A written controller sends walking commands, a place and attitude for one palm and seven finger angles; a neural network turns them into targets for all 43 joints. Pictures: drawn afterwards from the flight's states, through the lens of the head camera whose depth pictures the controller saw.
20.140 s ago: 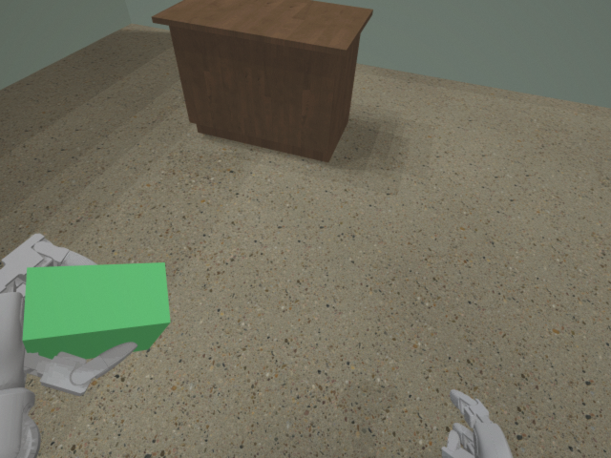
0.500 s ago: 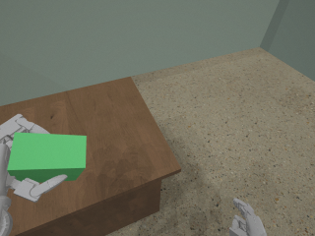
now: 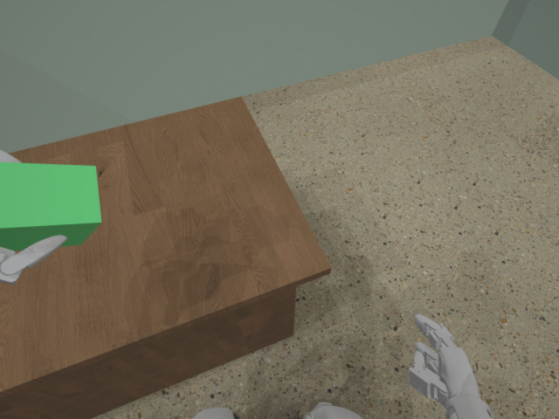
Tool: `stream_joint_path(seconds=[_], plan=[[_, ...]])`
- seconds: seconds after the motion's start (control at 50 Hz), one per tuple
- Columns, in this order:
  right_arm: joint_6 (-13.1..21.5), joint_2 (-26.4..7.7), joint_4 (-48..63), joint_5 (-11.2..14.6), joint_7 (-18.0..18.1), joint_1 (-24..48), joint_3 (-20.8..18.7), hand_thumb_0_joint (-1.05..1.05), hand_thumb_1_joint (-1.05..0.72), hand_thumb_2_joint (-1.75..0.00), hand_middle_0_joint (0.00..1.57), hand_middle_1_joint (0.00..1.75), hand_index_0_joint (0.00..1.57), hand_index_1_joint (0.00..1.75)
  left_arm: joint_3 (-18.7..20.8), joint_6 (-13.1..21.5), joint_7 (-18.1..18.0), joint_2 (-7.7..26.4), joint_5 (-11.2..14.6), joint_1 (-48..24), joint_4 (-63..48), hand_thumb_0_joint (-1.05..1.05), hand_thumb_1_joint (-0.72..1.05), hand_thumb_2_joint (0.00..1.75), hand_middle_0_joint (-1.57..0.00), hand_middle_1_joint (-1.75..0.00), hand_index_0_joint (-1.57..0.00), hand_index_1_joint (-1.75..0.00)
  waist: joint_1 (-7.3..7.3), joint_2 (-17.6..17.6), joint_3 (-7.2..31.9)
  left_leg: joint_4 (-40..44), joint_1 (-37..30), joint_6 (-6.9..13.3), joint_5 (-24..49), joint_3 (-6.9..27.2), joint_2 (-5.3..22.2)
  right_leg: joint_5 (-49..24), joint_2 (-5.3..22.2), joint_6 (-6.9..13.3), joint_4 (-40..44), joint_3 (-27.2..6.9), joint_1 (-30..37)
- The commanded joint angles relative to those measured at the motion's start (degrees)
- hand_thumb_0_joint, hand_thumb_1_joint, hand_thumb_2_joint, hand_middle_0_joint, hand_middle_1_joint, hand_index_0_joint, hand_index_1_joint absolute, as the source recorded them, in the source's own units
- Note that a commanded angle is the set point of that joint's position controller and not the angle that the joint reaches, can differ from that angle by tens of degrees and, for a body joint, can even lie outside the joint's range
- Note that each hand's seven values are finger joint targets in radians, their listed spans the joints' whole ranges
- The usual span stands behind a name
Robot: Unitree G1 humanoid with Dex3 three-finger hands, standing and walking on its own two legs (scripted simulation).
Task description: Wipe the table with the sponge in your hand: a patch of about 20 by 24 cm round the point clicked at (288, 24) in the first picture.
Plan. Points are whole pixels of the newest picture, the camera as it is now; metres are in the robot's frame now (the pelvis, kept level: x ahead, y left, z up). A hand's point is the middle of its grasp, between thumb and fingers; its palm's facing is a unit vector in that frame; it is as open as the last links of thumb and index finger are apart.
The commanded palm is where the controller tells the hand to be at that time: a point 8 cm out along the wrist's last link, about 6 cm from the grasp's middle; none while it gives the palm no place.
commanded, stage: come to a stop and stand still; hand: left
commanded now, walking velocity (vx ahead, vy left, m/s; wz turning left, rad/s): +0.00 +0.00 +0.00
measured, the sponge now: (47, 210) +0.28 +0.27 +0.18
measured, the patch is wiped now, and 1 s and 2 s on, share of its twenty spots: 0.00 0.00 0.00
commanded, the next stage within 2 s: look again from close up in 0.70 s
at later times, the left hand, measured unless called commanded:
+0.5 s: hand out of the picture +0.19 +0.30 +0.18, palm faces +0.40 -0.84 -0.38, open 10.2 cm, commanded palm +0.13 +0.34 +0.19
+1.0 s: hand out of the picture +0.23 +0.33 +0.17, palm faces +0.39 -0.84 -0.37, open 10.2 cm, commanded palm +0.16 +0.36 +0.19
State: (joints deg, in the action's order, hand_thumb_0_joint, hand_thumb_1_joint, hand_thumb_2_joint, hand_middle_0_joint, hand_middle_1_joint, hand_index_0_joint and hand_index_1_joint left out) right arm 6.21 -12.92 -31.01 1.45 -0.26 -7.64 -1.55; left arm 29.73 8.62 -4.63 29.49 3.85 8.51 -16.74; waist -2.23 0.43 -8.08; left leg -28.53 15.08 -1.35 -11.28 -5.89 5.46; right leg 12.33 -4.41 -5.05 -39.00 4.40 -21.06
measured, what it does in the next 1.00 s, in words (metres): steps on the spot: left foot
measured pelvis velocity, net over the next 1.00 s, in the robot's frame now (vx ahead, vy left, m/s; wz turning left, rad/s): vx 0.00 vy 0.08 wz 0.02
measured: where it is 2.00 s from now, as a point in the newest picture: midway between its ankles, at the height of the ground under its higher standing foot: outside the picture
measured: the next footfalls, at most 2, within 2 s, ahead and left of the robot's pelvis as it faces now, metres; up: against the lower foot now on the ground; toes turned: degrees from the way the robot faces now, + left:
left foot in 0.30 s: +0.05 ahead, +0.14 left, +0.00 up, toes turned -1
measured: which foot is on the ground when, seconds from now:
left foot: down 0.00-0.04, up 0.06-0.28, down 0.30-1.00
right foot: down 0.00-1.00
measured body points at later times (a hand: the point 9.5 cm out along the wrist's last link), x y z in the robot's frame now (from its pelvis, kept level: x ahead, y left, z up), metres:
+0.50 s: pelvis -0.03 +0.06 +0.00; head -0.05 +0.06 +0.45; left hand +0.16 +0.34 +0.20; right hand +0.13 -0.17 -0.07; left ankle +0.01 +0.14 -0.73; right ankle +0.04 -0.03 -0.73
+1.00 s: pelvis +0.00 +0.08 +0.01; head +0.01 +0.10 +0.46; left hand +0.20 +0.37 +0.19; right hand +0.17 -0.15 -0.06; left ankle +0.00 +0.15 -0.73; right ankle +0.04 -0.02 -0.73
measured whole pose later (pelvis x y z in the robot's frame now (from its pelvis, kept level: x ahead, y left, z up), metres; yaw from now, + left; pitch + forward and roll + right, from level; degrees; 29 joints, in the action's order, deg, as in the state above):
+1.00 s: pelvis +0.00 +0.08 +0.01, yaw +1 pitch -1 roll -1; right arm 8.7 -11.3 -34.5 -0.1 1.0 -13.5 1.5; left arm 19.6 12.8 -5.5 20.7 -0.1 21.1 -23.2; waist -0.7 2.2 -2.1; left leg -26.4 11.0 3.9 -14.2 -2.3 -2.9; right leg 9.8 -1.9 1.9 -24.4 2.2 -13.3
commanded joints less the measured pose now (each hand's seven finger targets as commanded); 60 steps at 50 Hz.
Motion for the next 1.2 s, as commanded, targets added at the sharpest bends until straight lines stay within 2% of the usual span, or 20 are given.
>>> stream_joint_path(seconds=[0.0, 0.02, 0.04, 0.06, 0.08, 0.14, 0.16, 0.22, 0.26, 0.32, 0.36, 0.4, 0.48, 0.52, 0.54, 0.64, 0.74, 0.9, 1.04, 1.18], plan=[[2.0, -4.4, 10.2, 1.6, -1.5, -0.9, -1.7, 0.00, -0.90, -0.90, 0.20, 0.30, 0.20, 0.30, -4.2, 4.6, 1.7, 0.8, -1.1, 18.6, -18.5, 0.00, 0.10, 1.30, -1.20, -1.60, -1.20, -1.60, -1.68, 2.3, 14.4, -7.1, 9.6, 4.6, -5.8, 1.9, 0.5, -4.2, 10.4, 1.9, 14.2, -10.4, 18.6], [2.1, -4.4, 10.2, 1.5, -0.9, -1.4, -1.8, 0.00, -0.90, -0.90, 0.20, 0.30, 0.20, 0.30, -1.8, 4.3, 1.1, 4.7, -0.9, 20.6, -20.4, 0.00, 0.10, 1.30, -1.20, -1.60, -1.20, -1.60, -1.31, 15.7, 12.6, -15.9, 10.0, 3.0, -11.3, 1.9, -5.2, -7.7, 13.9, 3.1, 21.9, -16.2, 14.0], [1.6, -4.1, 8.7, 1.5, -0.2, -1.4, -1.8, 0.00, -0.90, -0.90, 0.20, 0.30, 0.20, 0.30, 2.6, 4.3, -0.6, 9.2, -0.6, 22.8, -20.3, 0.00, 0.10, 1.30, -1.20, -1.60, -1.20, -1.60, -1.08, 18.1, 12.5, -21.2, 10.3, 2.4, -13.8, 2.2, -6.0, -13.3, 18.0, 6.7, 23.7, -18.4, 12.4], [1.7, -4.4, 9.5, 1.3, 0.4, -1.5, -1.2, 0.00, -0.90, -0.90, 0.20, 0.30, 0.20, 0.30, 2.3, 5.3, -0.8, 7.4, 0.6, 19.6, -22.7, 0.00, 0.10, 1.30, -1.20, -1.60, -1.20, -1.60, -0.38, 19.8, 13.3, -27.2, 12.1, 1.6, -13.6, 3.0, -6.6, -20.2, 19.1, 4.7, 23.8, -19.5, 13.3], [2.7, -4.4, 9.4, 0.9, 0.8, -1.2, -0.9, 0.00, -0.90, -0.90, 0.20, 0.30, 0.20, 0.30, 4.5, 6.6, -1.1, 8.3, 1.3, 15.5, -24.4, 0.00, 0.10, 1.30, -1.20, -1.60, -1.20, -1.60, 0.18, 18.0, 15.9, -29.6, 11.9, 1.1, -11.3, 5.6, -6.2, -19.5, 19.8, 3.9, 23.8, -20.0, 13.0], [3.9, -3.5, 6.6, 0.3, 2.8, 0.1, 0.4, 0.00, -0.90, -0.90, 0.20, 0.30, 0.20, 0.30, 8.2, 8.0, -3.4, 12.2, 0.9, 9.4, -25.8, 0.00, 0.10, 1.30, -1.20, -1.60, -1.20, -1.60, 0.34, 5.1, 14.1, -23.7, 8.5, 0.7, -11.6, 6.8, -4.6, -6.7, 20.1, 9.9, 24.5, -20.9, 7.1], [4.5, -2.7, 6.2, 0.2, 3.2, -0.1, 0.3, 0.00, -0.90, -0.90, 0.20, 0.30, 0.20, 0.30, 4.6, 8.0, -3.6, 7.8, 1.1, 7.8, -24.8, 0.00, 0.10, 1.30, -1.20, -1.60, -1.20, -1.60, 0.61, 1.9, 13.9, -17.4, 5.5, 1.4, -12.6, 6.9, -4.8, -3.3, 20.1, 11.7, 24.5, -20.5, 6.3], [6.4, -3.5, 3.6, -1.6, 3.5, -2.3, 0.4, 0.00, -0.90, -0.90, 0.20, 0.30, 0.20, 0.30, 2.0, 8.1, -4.5, 6.0, 0.0, 5.2, -20.5, 0.00, 0.10, 1.30, -1.20, -1.60, -1.20, -1.60, 0.58, -5.3, 15.5, 0.8, -4.9, 2.7, -6.8, 4.0, -7.8, 10.6, 15.4, 9.6, 25.3, -17.1, 5.5], [7.6, -4.7, 2.8, -1.5, 3.4, -2.8, -0.1, 0.00, -0.90, -0.90, 0.20, 0.30, 0.20, 0.30, -2.4, 8.3, -3.7, 2.4, -0.8, 3.2, -19.1, 0.00, 0.10, 1.30, -1.20, -1.60, -1.20, -1.60, 0.55, -5.6, 15.4, 6.4, -9.3, 4.0, -5.6, 5.8, -5.2, 13.3, 13.1, 7.3, 23.7, -14.8, 4.6], [7.3, -7.1, 4.2, -0.4, 2.4, -2.5, -1.1, 0.00, -0.90, -0.90, 0.20, 0.30, 0.20, 0.30, -5.9, 7.9, -2.3, -0.4, -1.5, 3.7, -16.7, 0.00, 0.10, 1.30, -1.20, -1.60, -1.20, -1.60, 0.03, -3.0, 14.8, 9.5, -3.1, 6.6, -4.8, 12.5, 1.0, 8.8, 8.4, 2.5, 16.9, -10.7, 10.8], [6.3, -5.8, 5.1, 0.0, 2.0, -1.1, 0.0, 0.00, -0.90, -0.90, 0.20, 0.30, 0.20, 0.30, -7.4, 7.7, -1.8, -1.5, -2.9, 6.9, -16.8, 0.00, 0.10, 1.30, -1.20, -1.60, -1.20, -1.60, 0.62, -11.2, 10.3, 16.6, 7.3, 7.2, -23.5, 16.2, 2.8, 11.1, 6.8, 4.4, 11.4, -7.7, 11.8], [5.5, -6.2, 5.9, 0.3, 1.3, -0.2, -0.3, 0.00, -0.90, -0.90, 0.20, 0.30, 0.20, 0.30, -6.8, 7.8, -1.5, -0.9, -4.0, 4.7, -16.6, 0.00, 0.10, 1.30, -1.20, -1.60, -1.20, -1.60, 0.51, -8.5, 7.0, 17.5, 14.9, 7.3, -25.4, 16.0, 3.3, 5.0, 5.2, 5.3, 7.5, -5.4, 16.3], [4.5, -6.0, 6.7, -0.1, 1.2, -0.3, -0.2, 0.00, -0.90, -0.90, 0.20, 0.30, 0.20, 0.30, -2.3, 7.9, -1.3, 2.7, -3.9, 4.5, -14.9, 0.00, 0.10, 1.30, -1.20, -1.60, -1.20, -1.60, 0.67, -1.8, 7.8, 14.3, 14.5, 6.5, -25.5, 14.9, 2.0, 7.1, 5.5, 5.3, 11.4, -6.1, 16.5], [4.2, -6.0, 7.0, -0.2, 1.2, -0.5, -0.3, 0.00, -0.90, -0.90, 0.20, 0.30, 0.20, 0.30, -1.2, 7.8, -1.2, 3.0, -3.8, 4.3, -15.1, 0.00, 0.10, 1.30, -1.20, -1.60, -1.20, -1.60, 0.75, -1.0, 7.2, 13.1, 15.0, 6.5, -27.4, 14.2, 1.2, 10.3, 5.6, 5.8, 13.1, -7.1, 15.5], [4.2, -6.3, 6.8, -0.4, 1.1, -0.2, -0.4, 0.00, -0.90, -0.90, 0.20, 0.30, 0.20, 0.30, -1.0, 8.3, -0.9, 3.3, -3.8, 2.8, -16.7, 0.00, 0.10, 1.30, -1.20, -1.60, -1.20, -1.60, 1.05, -4.2, 6.5, 13.7, 14.5, 6.2, -28.4, 14.0, 0.8, 10.9, 5.5, 6.1, 13.3, -7.2, 13.9], [5.3, -5.7, 6.6, -0.9, 1.0, -0.4, 0.1, 0.00, -0.90, -0.90, 0.20, 0.30, 0.20, 0.30, -4.0, 8.8, -1.1, 1.1, -3.5, 0.1, -20.5, 0.00, 0.10, 1.30, -1.20, -1.60, -1.20, -1.60, 1.25, -5.7, 9.9, 10.9, 6.0, 5.5, -19.2, 13.2, -0.1, 8.1, 6.2, 7.0, 15.5, -8.8, 11.6], [5.9, -6.0, 5.8, -1.0, 1.3, -0.9, -0.1, 0.00, -0.90, -0.90, 0.20, 0.30, 0.20, 0.30, -6.7, 8.2, -1.3, -1.2, -3.8, 0.3, -18.8, 0.00, 0.10, 1.30, -1.20, -1.60, -1.20, -1.60, 1.62, -2.9, 9.0, 7.7, 1.6, 4.6, -17.9, 12.1, -2.1, 15.0, 8.5, 8.2, 21.2, -13.1, 5.6], [5.7, -5.8, 5.8, -1.4, 1.8, -0.2, 0.2, 0.00, -0.90, -0.90, 0.20, 0.30, 0.20, 0.30, -3.8, 8.7, -2.5, 1.1, -3.3, 5.3, -20.2, 0.00, 0.10, 1.30, -1.20, -1.60, -1.20, -1.60, 0.81, -5.5, 12.4, 12.0, 1.3, 3.2, -2.8, 15.3, 1.0, -2.4, 7.2, 7.5, 16.2, -8.2, 14.6], [4.7, -5.9, 6.3, -1.1, 1.5, -1.3, -0.6, 0.00, -0.90, -0.90, 0.20, 0.30, 0.20, 0.30, -1.8, 8.5, -1.9, 2.2, -1.7, 13.1, -23.1, 0.00, 0.10, 1.30, -1.20, -1.60, -1.20, -1.60, 1.40, -5.5, 19.1, 4.3, -5.9, -1.3, 28.5, 12.4, 0.4, -20.9, 8.3, 8.9, 13.4, -6.4, 18.5], [3.3, -5.9, 6.6, -0.9, 2.0, -2.3, -1.0, 0.00, -0.90, -0.90, 0.20, 0.30, 0.20, 0.30, -1.9, 7.5, -1.4, 1.8, -0.5, 14.4, -22.0, 0.00, 0.10, 1.30, -1.20, -1.60, -1.20, -1.60, 1.52, -4.9, 17.7, 5.1, -8.1, -3.4, 31.9, 13.1, 1.8, -18.0, 7.6, 8.9, 13.7, -5.9, 15.1]])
